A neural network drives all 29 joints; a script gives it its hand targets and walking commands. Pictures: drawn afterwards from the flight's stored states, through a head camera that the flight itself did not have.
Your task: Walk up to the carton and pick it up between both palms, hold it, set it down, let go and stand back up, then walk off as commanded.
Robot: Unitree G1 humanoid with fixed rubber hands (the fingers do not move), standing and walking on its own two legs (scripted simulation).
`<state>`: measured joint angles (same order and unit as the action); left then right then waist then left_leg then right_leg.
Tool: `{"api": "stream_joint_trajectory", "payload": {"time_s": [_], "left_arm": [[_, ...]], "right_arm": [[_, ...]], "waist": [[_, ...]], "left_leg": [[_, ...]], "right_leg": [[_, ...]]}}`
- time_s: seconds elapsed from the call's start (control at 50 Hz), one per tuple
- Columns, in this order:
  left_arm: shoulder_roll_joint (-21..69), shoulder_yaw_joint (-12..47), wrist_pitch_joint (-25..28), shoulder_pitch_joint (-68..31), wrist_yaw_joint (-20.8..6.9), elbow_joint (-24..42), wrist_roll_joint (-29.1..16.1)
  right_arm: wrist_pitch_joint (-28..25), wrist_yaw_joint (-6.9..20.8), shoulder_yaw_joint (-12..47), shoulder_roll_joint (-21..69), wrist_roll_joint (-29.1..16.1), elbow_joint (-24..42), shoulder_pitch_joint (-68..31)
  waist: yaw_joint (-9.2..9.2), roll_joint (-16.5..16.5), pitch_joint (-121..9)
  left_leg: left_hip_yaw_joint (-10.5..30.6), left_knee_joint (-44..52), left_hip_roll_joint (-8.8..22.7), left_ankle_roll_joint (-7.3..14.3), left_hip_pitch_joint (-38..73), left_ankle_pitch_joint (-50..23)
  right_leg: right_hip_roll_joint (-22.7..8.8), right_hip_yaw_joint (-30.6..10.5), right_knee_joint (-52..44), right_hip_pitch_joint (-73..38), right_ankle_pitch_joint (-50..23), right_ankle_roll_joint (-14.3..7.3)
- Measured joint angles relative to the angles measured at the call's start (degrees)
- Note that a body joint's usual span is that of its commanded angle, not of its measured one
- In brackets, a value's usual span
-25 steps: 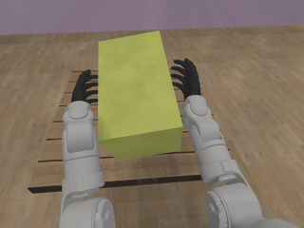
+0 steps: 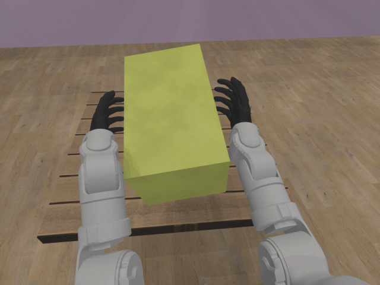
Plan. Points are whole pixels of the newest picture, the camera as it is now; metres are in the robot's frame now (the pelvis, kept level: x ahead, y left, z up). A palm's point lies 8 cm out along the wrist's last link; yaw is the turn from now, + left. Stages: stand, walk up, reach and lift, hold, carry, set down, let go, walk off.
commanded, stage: hold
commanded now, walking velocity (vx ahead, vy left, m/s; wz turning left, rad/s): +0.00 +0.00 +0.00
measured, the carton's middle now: (174, 123) +0.42 -0.01 +0.14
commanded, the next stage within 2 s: set down in 0.22 s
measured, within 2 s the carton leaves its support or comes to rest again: neither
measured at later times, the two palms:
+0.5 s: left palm (113, 122) +0.37 +0.12 +0.19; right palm (249, 110) +0.36 -0.15 +0.21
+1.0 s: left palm (109, 146) +0.38 +0.14 +0.12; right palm (229, 126) +0.38 -0.12 +0.15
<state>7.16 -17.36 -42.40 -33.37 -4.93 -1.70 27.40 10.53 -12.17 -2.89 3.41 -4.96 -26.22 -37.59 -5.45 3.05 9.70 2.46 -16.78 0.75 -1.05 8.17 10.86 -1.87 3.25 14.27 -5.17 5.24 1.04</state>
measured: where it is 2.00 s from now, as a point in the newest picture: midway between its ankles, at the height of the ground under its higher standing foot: outside the picture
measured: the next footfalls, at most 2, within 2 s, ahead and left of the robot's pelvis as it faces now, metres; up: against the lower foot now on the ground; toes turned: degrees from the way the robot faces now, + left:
none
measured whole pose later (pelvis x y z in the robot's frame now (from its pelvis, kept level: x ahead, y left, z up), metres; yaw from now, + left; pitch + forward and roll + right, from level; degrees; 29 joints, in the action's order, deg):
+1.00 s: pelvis +0.02 +0.00 +0.00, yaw +2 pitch -9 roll -1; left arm 6.4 -15.2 -17.9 -28.5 0.1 -19.9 21.4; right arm -17.0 -8.6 -11.0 6.6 5.1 -37.8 -31.7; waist -3.3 3.9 6.7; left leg 4.1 -17.5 1.1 -1.3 3.8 12.3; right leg -1.5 5.1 12.1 -2.9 5.7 1.2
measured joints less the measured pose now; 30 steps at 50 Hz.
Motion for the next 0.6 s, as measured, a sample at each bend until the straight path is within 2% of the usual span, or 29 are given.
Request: {"api": "stream_joint_trajectory", "payload": {"time_s": [0.18, 0.26, 0.34, 0.38, 0.5, 0.6], "left_arm": [[0.3, -0.6, 1.1, -1.4, 1.0, -1.3, -0.2], [-0.1, -0.4, 1.4, -0.7, 1.3, -0.7, -0.7], [-0.3, 2.0, 2.4, 1.3, 2.3, 0.5, -2.4], [0.0, 2.2, 3.7, 1.7, 2.4, 0.6, -2.9], [-0.2, 0.9, 4.3, 0.4, -0.1, -1.5, -1.4], [0.5, -1.2, 7.4, -1.2, -2.5, -3.7, 0.1]], "right_arm": [[-1.0, 1.0, -2.0, 0.4, 1.1, -1.4, -1.6], [-1.4, 1.0, -1.7, 0.7, 1.2, -1.5, -1.9], [-1.5, 0.1, -0.8, 0.3, -1.4, 2.7, 1.2], [-2.5, 0.2, -1.0, 0.4, -1.3, 3.9, 2.3], [-2.4, 0.4, -1.4, 0.3, 0.4, 3.3, 1.6], [-6.0, 1.8, -3.5, 0.9, 3.7, 1.2, 1.0]], "waist": [[0.55, 0.5, 0.2], [0.09, 0.7, 0.1], [-0.02, 0.5, -0.9], [-0.39, 0.4, -1.5], [-1.64, 0.3, -1.9], [-1.01, -0.6, -0.3]], "left_leg": [[0.3, 0.3, 0.0, -0.2, -1.7, -0.6], [0.7, 0.4, 0.3, -0.4, -2.0, -0.6], [1.2, -1.3, 0.8, -0.7, -2.8, 0.5], [1.4, -1.8, 1.0, -0.8, -2.5, 1.2], [1.4, -1.0, 0.9, -0.7, -0.5, 1.4], [0.8, 0.1, 0.8, -0.6, -0.2, 0.8]], "right_leg": [[0.0, 0.3, 0.3, 1.9, -0.2, -0.2], [0.2, 0.7, 0.1, 2.0, -0.1, -0.4], [0.7, 1.2, 0.9, 2.2, 0.7, -0.5], [0.9, 1.5, 1.0, 1.6, 1.2, -0.5], [0.8, 1.5, 1.1, 0.0, 2.0, -0.5], [0.7, 0.9, 0.2, 0.1, 1.3, -0.3]]}}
